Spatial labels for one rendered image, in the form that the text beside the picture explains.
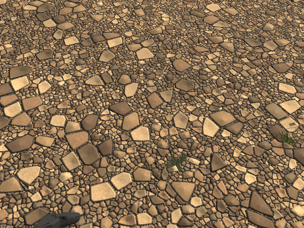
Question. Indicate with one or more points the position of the left robot hand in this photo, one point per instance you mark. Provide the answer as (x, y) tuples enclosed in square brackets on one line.
[(60, 220)]

